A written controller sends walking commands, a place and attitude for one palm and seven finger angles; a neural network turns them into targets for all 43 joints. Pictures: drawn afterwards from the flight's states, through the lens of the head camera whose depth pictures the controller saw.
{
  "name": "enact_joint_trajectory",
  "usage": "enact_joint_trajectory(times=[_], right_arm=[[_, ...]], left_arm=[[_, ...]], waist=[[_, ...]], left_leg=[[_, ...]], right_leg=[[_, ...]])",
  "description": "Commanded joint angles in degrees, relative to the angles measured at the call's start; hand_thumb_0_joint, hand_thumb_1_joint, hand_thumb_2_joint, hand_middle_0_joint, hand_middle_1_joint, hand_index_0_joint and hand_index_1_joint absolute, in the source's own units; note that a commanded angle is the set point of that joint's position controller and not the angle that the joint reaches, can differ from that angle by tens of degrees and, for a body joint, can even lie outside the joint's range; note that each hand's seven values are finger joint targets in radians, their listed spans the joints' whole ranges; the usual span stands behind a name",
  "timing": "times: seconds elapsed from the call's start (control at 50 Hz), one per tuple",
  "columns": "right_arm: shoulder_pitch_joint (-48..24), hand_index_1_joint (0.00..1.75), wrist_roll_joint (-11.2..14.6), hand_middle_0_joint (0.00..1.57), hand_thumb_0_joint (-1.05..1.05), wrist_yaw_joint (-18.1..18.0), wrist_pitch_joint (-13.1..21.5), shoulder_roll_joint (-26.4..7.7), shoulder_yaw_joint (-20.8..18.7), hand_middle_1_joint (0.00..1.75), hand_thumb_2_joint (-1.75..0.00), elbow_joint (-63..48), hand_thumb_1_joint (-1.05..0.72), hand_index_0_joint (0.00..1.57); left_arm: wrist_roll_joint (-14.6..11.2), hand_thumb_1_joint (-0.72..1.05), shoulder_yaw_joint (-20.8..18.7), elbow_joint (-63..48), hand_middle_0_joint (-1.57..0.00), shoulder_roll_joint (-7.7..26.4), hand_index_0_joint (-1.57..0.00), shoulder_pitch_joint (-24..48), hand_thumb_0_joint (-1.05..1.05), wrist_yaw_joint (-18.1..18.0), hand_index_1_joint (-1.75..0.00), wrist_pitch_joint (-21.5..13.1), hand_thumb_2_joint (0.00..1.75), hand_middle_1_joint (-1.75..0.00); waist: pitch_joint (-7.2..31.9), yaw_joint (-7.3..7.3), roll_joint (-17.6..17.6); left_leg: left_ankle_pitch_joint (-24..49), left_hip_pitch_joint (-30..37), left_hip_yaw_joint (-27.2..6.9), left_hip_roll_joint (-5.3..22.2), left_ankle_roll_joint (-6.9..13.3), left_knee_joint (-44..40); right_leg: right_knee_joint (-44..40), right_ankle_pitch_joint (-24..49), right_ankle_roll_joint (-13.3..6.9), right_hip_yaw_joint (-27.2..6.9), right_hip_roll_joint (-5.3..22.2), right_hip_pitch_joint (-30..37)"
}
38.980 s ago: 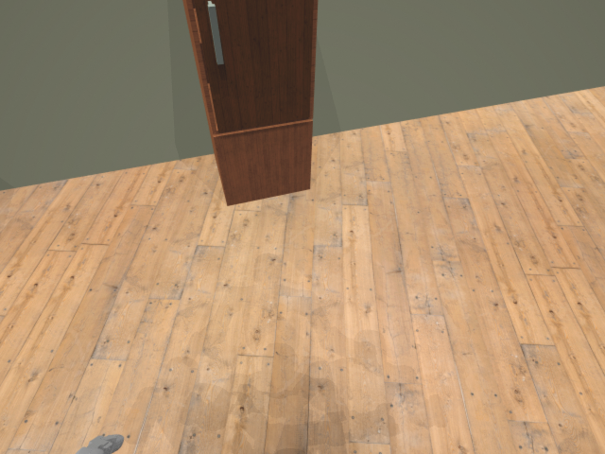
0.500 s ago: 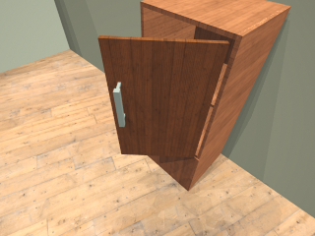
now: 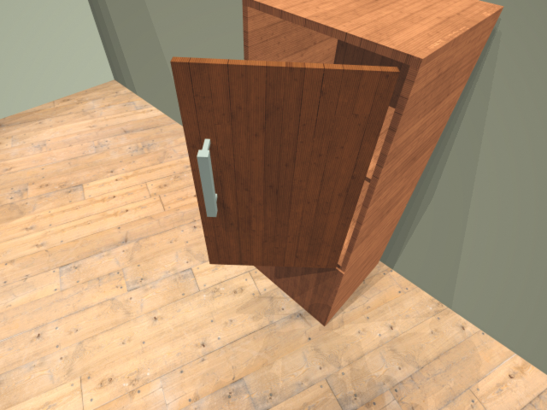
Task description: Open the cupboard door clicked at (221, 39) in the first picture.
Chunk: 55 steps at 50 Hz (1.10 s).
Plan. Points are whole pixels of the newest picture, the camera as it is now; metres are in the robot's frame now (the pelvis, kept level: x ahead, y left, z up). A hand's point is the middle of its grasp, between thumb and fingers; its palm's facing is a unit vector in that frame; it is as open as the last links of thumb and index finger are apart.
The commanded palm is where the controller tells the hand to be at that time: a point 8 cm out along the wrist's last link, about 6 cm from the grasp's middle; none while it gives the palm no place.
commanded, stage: look again from close up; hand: left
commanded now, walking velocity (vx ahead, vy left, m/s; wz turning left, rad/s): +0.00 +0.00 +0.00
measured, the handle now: (209, 179) +0.54 +0.16 +0.01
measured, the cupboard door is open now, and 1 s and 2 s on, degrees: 42 42 42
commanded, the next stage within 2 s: raise the hand with hooked fingers in 0.36 s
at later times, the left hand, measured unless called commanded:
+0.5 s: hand out of the picture +0.03 +0.19 -0.17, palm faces +0.03 -0.97 -0.22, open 7.4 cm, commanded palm +0.10 +0.25 -0.08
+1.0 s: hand (140, 386) +0.17 +0.20 -0.05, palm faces +0.15 -0.99 -0.07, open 9.3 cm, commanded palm +0.15 +0.26 -0.04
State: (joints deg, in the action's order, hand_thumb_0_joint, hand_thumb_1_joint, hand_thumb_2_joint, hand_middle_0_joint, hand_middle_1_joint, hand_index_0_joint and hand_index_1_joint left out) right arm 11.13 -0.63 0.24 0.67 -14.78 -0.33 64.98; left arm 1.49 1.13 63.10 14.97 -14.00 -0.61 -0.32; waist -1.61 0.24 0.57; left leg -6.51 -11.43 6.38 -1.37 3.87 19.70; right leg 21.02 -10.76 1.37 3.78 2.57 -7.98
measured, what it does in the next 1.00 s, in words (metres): lowers itself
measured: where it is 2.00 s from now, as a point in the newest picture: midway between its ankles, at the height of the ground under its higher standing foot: outside the picture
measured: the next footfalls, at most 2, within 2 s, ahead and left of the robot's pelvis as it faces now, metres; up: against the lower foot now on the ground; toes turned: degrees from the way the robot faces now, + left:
none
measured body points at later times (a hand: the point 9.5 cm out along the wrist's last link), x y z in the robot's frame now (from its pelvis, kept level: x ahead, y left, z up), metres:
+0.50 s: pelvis +0.00 +0.00 +0.00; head +0.01 +0.01 +0.45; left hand +0.03 +0.24 -0.15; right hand +0.04 -0.26 -0.15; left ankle +0.05 +0.07 -0.75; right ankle +0.01 -0.13 -0.75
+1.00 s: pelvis +0.01 -0.05 -0.10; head +0.07 -0.02 +0.35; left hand +0.15 +0.25 -0.05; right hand +0.25 -0.27 -0.15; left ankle +0.05 +0.07 -0.74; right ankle +0.01 -0.13 -0.74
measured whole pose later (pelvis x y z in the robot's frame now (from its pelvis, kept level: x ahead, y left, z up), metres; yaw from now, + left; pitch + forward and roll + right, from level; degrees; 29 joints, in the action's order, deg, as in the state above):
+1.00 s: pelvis +0.01 -0.05 -0.10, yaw +4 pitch +14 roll -3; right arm 8.3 1.7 -3.7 15.9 -13.9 -1.9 32.8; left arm -20.4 -18.5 3.4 14.9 -26.0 24.5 -28.3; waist 7.0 -3.1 -0.1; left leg -27.7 -54.1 -2.3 2.7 -0.2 68.1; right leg 65.5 -33.2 -3.7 8.9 -1.5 -46.1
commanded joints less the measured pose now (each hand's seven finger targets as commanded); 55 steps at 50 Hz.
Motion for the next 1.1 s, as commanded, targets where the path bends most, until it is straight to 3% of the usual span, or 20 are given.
enact_joint_trajectory(times=[0.0,0.28,0.42,0.44,0.46,0.48,0.5,0.52,0.54,0.56,0.58,0.6,0.64,0.66,0.7,0.74,0.8,0.88,0.96,1.08], right_arm=[[-0.5,0.3,0.1,0.2,0.0,-0.8,1.0,-9.6,-1.9,0.3,-0.9,-3.1,-0.9,0.2],[0.8,0.3,0.1,0.2,0.0,-0.9,0.8,-7.8,-2.1,0.3,-0.9,-2.7,-0.9,0.2],[1.2,0.3,0.2,0.2,0.0,-1.0,1.0,-7.1,-2.0,0.3,-0.9,-2.4,-0.9,0.2],[0.8,0.3,0.2,0.2,0.0,-0.7,1.4,-4.1,-0.7,0.3,-0.9,-6.3,-0.9,0.2],[3.2,0.3,3.9,0.2,0.0,-3.3,8.3,-10.8,-2.0,0.3,-0.9,-26.5,-0.9,0.2],[-1.1,0.3,4.1,0.2,0.0,-4.8,13.5,-8.6,-0.6,0.3,-0.9,-25.2,-0.9,0.2],[-2.3,0.3,4.3,0.2,0.0,-4.6,15.0,-5.5,-1.0,0.3,-0.9,-24.5,-0.9,0.2],[-0.4,0.3,4.4,0.2,0.0,-4.8,15.4,-6.6,-1.3,0.3,-0.9,-23.9,-0.9,0.2],[-2.2,0.3,3.8,0.2,0.0,-4.6,16.1,-7.7,-1.9,0.3,-0.9,-27.0,-0.9,0.2],[-1.6,0.3,2.7,0.2,0.0,-4.3,16.2,-8.7,-2.8,0.3,-0.9,-27.2,-0.9,0.2],[-1.8,0.3,2.0,0.2,0.0,-3.9,15.9,-8.0,-3.4,0.3,-0.9,-28.3,-0.9,0.2],[-2.9,0.3,2.1,0.2,0.0,-2.9,16.1,-7.7,-3.9,0.3,-0.9,-29.9,-0.9,0.2],[-4.4,0.3,1.4,0.2,0.0,-1.2,16.7,-6.8,-4.7,0.3,-0.9,-32.5,-0.9,0.2],[-5.3,0.3,1.5,0.2,0.0,-0.4,17.2,-6.9,-5.0,0.3,-0.9,-34.1,-0.9,0.2],[-4.9,0.3,2.1,0.2,0.0,0.8,18.2,-7.7,-5.6,0.3,-0.9,-37.1,-0.9,0.2],[-6.7,0.3,3.1,0.2,0.0,0.1,18.2,-8.1,-5.6,0.3,-0.9,-41.9,-0.9,0.2],[-4.6,0.3,3.6,0.2,0.0,-2.3,17.7,-7.3,-5.0,0.3,-0.9,-43.3,-0.9,0.2],[-1.7,0.3,2.7,0.2,0.0,-4.2,17.7,-5.6,-4.5,0.3,-0.9,-40.8,-0.9,0.2],[-0.8,0.3,2.5,0.2,0.0,-5.1,17.9,-6.0,-4.0,0.3,-0.9,-37.3,-0.9,0.2],[-1.8,0.3,3.4,0.2,0.0,-5.3,17.4,-6.2,-3.8,0.3,-0.9,-38.5,-0.9,0.2]], left_arm=[[-0.1,0.9,-2.0,-2.4,-0.2,8.1,-0.2,-1.3,0.0,-1.0,-0.3,-0.7,0.9,-0.3],[0.0,0.9,-2.0,-2.1,-0.2,6.3,-0.2,-2.5,0.0,-1.1,-0.3,-0.7,0.9,-0.3],[-0.1,0.9,-2.0,-1.8,-0.2,5.8,-0.2,-2.8,0.0,-1.2,-0.3,-0.9,0.9,-0.3],[0.3,0.9,-0.5,-0.9,-0.2,1.3,-0.2,-6.2,0.0,-3.5,-0.3,-1.5,0.9,-0.3],[-10.3,0.88,-16.0,-84.2,-0.2,19.7,-0.2,34.4,0.0,-3.4,-0.32,-13.9,0.89,-0.32],[-7.1,0.85,-12.5,-73.7,-0.2,15.4,-0.2,8.0,0.0,-5.1,-0.33,-12.1,0.88,-0.33],[-9.2,0.83,-7.3,-64.7,-0.21,4.1,-0.21,-7.0,0.0,-6.4,-0.34,-6.0,0.87,-0.34],[-11.4,0.81,-5.6,-61.5,-0.21,-1.5,-0.21,-6.7,0.0,-5.3,-0.36,-6.6,0.86,-0.36],[-12.5,0.78,-8.3,-63.0,-0.21,1.3,-0.21,-2.2,0.0,-4.2,-0.37,-10.1,0.85,-0.37],[-12.6,0.76,-13.3,-58.0,-0.21,4.6,-0.21,-3.6,0.0,-2.9,-0.39,-13.6,0.84,-0.39],[-13.5,0.74,-14.8,-52.0,-0.21,2.6,-0.21,-8.2,0.0,-0.4,-0.4,-17.8,0.83,-0.4],[-14.2,0.71,-15.4,-47.2,-0.21,1.0,-0.21,-15.1,0.0,3.1,-0.42,-22.1,0.82,-0.42],[-16.3,0.67,-15.3,-45.1,-0.22,-1.5,-0.22,-19.9,0.0,10.9,-0.45,-31.6,0.8,-0.45],[-17.2,0.64,-14.8,-45.7,-0.22,-1.4,-0.22,-20.3,0.0,15.1,-0.47,-35.8,0.79,-0.47],[-18.3,0.6,-18.3,-46.8,-0.22,4.5,-0.22,-17.3,0.0,23.1,-0.5,-40.6,0.77,-0.5],[-21.8,0.55,-22.3,-54.0,-0.22,7.9,-0.22,-16.3,0.0,27.0,-0.53,-37.6,0.75,-0.53],[-26.3,0.48,-27.1,-65.8,-0.23,12.5,-0.23,-7.9,0.0,27.1,-0.57,-32.7,0.72,-0.57],[-24.1,0.39,-24.5,-78.5,-0.24,11.1,-0.24,-3.6,0.0,23.9,-0.63,-33.2,0.68,-0.63],[-22.8,0.29,-22.6,-73.3,-0.24,10.8,-0.24,-1.9,0.0,26.3,-0.69,-31.4,0.64,-0.69],[-26.3,0.15,-29.5,-66.9,-0.25,14.7,-0.25,-7.3,0.0,30.1,-0.78,-23.7,0.58,-0.78]], waist=[[-0.6,-0.46,-0.4],[-1.2,-0.24,-1.4],[0.0,-0.18,-0.4],[-1.9,-0.45,-2.4],[23.1,6.24,-8.4],[22.2,-1.27,-15.7],[12.0,0.04,-13.8],[2.2,1.97,-7.0],[-2.8,2.61,-5.4],[-1.5,2.87,-1.1],[-2.3,1.86,7.6],[-0.6,-0.74,6.7],[5.2,-3.06,9.7],[7.3,-3.3,7.7],[11.3,-3.21,1.4],[18.3,-4.3,-0.9],[20.2,-3.01,-2.5],[22.3,-0.1,-8.1],[19.8,2.21,-7.2],[25.8,-1.32,-2.9]], left_leg=[[-8.9,0.3,-10.9,9.1,-2.1,-7.1],[-11.2,0.1,-10.7,8.9,-2.4,-7.4],[-5.7,1.8,-9.9,8.9,-2.3,-6.0],[-0.2,-0.8,-6.3,9.5,-3.6,3.9],[-1.5,15.6,-9.7,2.2,-5.1,0.7],[-6.2,16.0,-11.7,5.8,-5.2,-1.8],[-16.6,5.4,-12.5,5.5,-7.0,-4.6],[-19.8,-0.9,-11.2,4.5,-5.2,-2.8],[-20.8,-5.5,-11.5,3.4,-4.1,1.7],[-21.0,-9.2,-11.3,2.5,-4.0,5.9],[-20.7,-14.0,-11.4,2.5,-4.4,10.1],[-19.8,-17.4,-9.7,1.5,-4.8,14.1],[-17.9,-24.7,-7.9,1.2,-4.9,23.4],[-17.5,-27.7,-7.2,0.9,-4.9,27.2],[-15.8,-30.8,-7.5,0.8,-4.5,32.7],[-16.4,-31.0,-6.8,0.7,-3.5,34.2],[-16.4,-32.9,-7.0,1.0,-2.7,37.6],[-7.6,-28.5,-7.9,2.3,-1.8,40.1],[-5.6,-29.9,-8.7,2.7,-1.6,41.9],[-1.8,-29.4,-8.7,2.3,-1.7,39.5]], right_leg=[[-4.0,-2.5,-2.3,-5.4,4.8,-3.0],[-3.9,-3.5,-2.3,-5.7,4.6,-4.2],[-4.1,-1.0,-2.2,-5.8,4.9,-3.6],[-1.1,0.6,-2.5,-5.6,5.3,-5.5],[4.7,4.0,-2.4,1.1,-2.1,-3.3],[10.2,-5.1,-3.5,0.7,-2.3,-8.6],[12.2,-10.6,-2.9,2.2,-2.6,-12.6],[11.4,-9.1,-2.8,2.6,-2.9,-14.7],[8.7,-10.4,-2.6,2.7,-3.0,-17.4],[9.1,-13.4,-2.4,2.6,-2.9,-20.9],[12.3,-16.2,-2.4,3.7,-3.5,-25.4],[15.3,-18.0,-2.9,3.4,-3.5,-27.5],[23.1,-19.7,-3.1,2.3,-3.5,-33.5],[26.0,-20.2,-3.3,1.1,-3.2,-35.4],[30.1,-19.1,-4.1,-1.9,-2.8,-37.0],[30.6,-19.9,-3.5,-3.9,-2.7,-35.6],[28.1,-23.3,-2.5,-8.0,-2.7,-34.0],[30.5,-8.7,-2.3,-6.8,-3.4,-34.4],[31.3,-3.8,-2.0,-6.0,-3.7,-36.4],[28.7,4.1,0.5,-7.8,-1.8,-26.3]])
